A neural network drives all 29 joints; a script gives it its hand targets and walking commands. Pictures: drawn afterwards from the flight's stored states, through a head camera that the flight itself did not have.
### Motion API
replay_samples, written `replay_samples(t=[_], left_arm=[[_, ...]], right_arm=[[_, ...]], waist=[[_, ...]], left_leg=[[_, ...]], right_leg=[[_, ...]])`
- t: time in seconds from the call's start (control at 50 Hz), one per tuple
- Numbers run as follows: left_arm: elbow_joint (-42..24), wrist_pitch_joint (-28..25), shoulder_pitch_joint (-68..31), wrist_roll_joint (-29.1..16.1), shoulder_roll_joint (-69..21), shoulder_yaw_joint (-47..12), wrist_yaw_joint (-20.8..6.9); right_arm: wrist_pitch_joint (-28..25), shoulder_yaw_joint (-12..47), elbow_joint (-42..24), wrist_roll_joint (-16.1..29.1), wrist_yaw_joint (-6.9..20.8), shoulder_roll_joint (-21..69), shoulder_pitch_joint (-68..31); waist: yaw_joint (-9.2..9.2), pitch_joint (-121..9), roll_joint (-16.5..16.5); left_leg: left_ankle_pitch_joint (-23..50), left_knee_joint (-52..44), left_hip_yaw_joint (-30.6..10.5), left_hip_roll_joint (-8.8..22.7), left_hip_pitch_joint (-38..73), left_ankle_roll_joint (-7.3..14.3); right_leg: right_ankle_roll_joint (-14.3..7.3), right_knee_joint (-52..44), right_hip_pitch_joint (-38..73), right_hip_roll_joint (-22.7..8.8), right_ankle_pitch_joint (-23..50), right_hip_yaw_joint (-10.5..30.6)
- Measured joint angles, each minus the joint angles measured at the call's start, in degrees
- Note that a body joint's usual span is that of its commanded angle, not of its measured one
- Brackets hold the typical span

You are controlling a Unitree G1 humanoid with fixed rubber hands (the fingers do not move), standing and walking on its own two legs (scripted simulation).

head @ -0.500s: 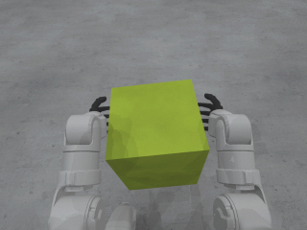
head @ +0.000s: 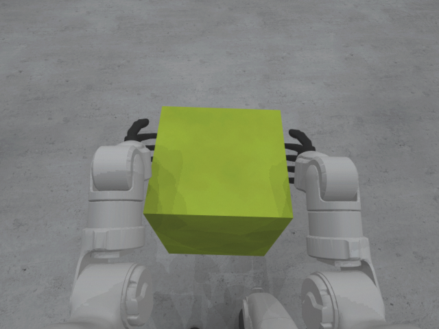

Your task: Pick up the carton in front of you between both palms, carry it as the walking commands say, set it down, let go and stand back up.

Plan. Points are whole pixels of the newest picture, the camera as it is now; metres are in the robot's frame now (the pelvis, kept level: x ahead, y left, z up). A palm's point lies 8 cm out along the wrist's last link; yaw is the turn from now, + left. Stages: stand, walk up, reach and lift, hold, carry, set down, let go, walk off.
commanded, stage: carry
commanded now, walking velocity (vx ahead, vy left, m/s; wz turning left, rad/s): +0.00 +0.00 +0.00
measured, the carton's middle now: (218, 189) +0.37 -0.01 -0.01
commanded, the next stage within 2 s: none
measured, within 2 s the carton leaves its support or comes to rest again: neither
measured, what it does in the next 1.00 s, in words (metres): walks ahead: right foot, then left foot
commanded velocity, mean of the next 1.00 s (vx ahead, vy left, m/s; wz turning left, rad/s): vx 0.00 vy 0.00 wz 0.00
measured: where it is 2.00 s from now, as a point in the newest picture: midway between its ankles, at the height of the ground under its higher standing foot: outside the picture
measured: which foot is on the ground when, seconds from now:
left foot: down 0.00-0.18, up 0.20-0.38, down 0.40-1.00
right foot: up 0.00-0.12, down 0.14-1.00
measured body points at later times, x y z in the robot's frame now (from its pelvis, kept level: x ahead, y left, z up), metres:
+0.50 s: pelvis +0.12 -0.01 +0.00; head +0.16 -0.01 +0.45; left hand +0.51 +0.13 +0.12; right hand +0.51 -0.16 +0.11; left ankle +0.11 +0.12 -0.74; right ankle +0.16 -0.11 -0.74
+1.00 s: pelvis +0.10 +0.02 -0.01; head +0.07 +0.03 +0.44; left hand +0.46 +0.17 +0.11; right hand +0.45 -0.12 +0.10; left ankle +0.11 +0.12 -0.74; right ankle +0.16 -0.11 -0.74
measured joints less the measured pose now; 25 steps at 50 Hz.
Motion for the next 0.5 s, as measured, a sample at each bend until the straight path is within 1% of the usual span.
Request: replay_samples(t=[0.04,0.1,0.14,0.16,0.18,0.2,0.22,0.24,0.28,0.34,0.42,0.46,0.5], left_arm=[[-2.8,-0.1,0.2,0.4,-0.5,0.3,0.1],[-6.5,-0.1,0.0,0.5,-1.1,1.1,0.5],[-7.2,-0.2,-0.7,1.2,-1.7,1.6,0.7],[-7.0,-0.7,-1.0,1.7,-2.3,1.8,1.1],[-6.3,-1.3,-1.5,2.4,-2.8,2.1,1.5],[-5.0,-1.8,-2.2,3.0,-3.2,2.6,1.4],[-3.4,-2.1,-2.8,3.4,-3.5,2.9,1.4],[-1.9,-2.4,-2.9,3.6,-3.7,3.1,1.5],[-0.2,-2.5,-2.4,3.5,-4.0,3.5,1.7],[-1.1,-1.6,-1.1,2.6,-4.1,4.3,2.4],[-2.8,-1.0,-1.5,1.5,-4.2,4.4,3.8],[-2.4,-1.0,-2.1,1.5,-4.0,4.3,3.8],[-0.7,-1.1,-2.5,2.2,-3.6,4.4,2.8]], right_arm=[[0.5,-0.4,-1.6,0.3,-1.0,0.4,-0.7],[1.2,-0.7,-3.7,0.5,-2.2,0.7,-2.2],[1.6,-0.6,-3.7,0.0,-2.6,0.8,-3.0],[1.5,-0.2,-3.0,-0.3,-3.1,0.5,-3.5],[1.2,-0.1,-2.0,-0.3,-3.4,0.2,-4.1],[0.9,-0.4,-0.9,-0.2,-3.2,-0.2,-4.5],[0.8,-0.8,0.3,-0.1,-3.1,-0.5,-4.7],[0.9,-1.0,1.3,0.0,-3.1,-0.8,-4.7],[1.4,-1.1,3.1,0.1,-3.3,-1.0,-4.7],[2.2,-0.7,4.7,0.2,-3.6,-1.0,-5.8],[2.4,-0.9,4.7,0.3,-3.3,-1.5,-7.2],[2.1,-1.4,4.8,0.2,-3.2,-1.4,-7.4],[2.2,-1.6,5.9,-0.3,-3.3,-1.1,-7.6]], waist=[[-0.18,0.7,0.0],[0.07,0.5,0.0],[0.3,-0.8,-0.3],[0.71,-1.5,0.6],[1.16,-1.8,1.9],[1.48,-2.0,2.4],[1.58,-2.2,2.2],[1.64,-2.4,1.7],[1.9,-2.6,0.6],[2.35,-1.9,0.0],[2.15,-1.5,1.8],[2.2,-1.7,0.9],[2.12,-2.9,0.4]], left_leg=[[-1.1,-0.4,-0.3,0.2,1.4,-0.5],[-3.7,0.6,-0.3,0.3,3.0,-1.3],[-6.5,3.4,0.0,-0.2,3.3,-1.8],[-8.2,5.8,-0.1,0.3,2.8,-2.2],[-8.4,8.2,-0.6,1.2,2.1,-3.1],[-10.5,10.4,-1.5,1.5,1.2,-4.0],[-13.1,12.1,-2.4,1.3,0.2,-4.8],[-14.7,12.5,-2.9,1.2,-0.5,-5.2],[-14.2,9.4,-3.1,1.5,-0.8,-5.8],[-8.4,3.0,-3.5,2.9,0.4,-6.6],[0.1,-1.2,-4.2,4.9,2.5,-7.2],[-0.3,-0.7,-3.6,4.2,3.0,-7.3],[-1.8,0.4,-3.4,3.9,2.7,-7.0]], right_leg=[[0.1,-5.9,0.3,0.2,4.2,-0.8],[-0.2,-14.6,3.4,1.1,11.8,-2.8],[-0.8,-23.5,8.3,1.3,20.3,-4.6],[-2.6,-25.5,10.0,1.9,19.1,-5.3],[-3.6,-25.8,10.6,2.7,17.2,-5.7],[-4.2,-25.7,10.9,3.0,15.7,-5.8],[-4.4,-25.9,11.4,2.8,14.9,-5.8],[-4.5,-26.6,12.0,2.4,14.6,-5.8],[-4.0,-28.5,13.5,1.6,15.0,-5.5],[-3.9,-29.4,15.2,1.4,14.9,-4.7],[-3.2,-26.7,15.8,2.2,12.7,-4.8],[-2.8,-25.2,15.7,1.4,11.7,-4.3],[-2.3,-24.2,15.4,1.0,10.9,-4.0]])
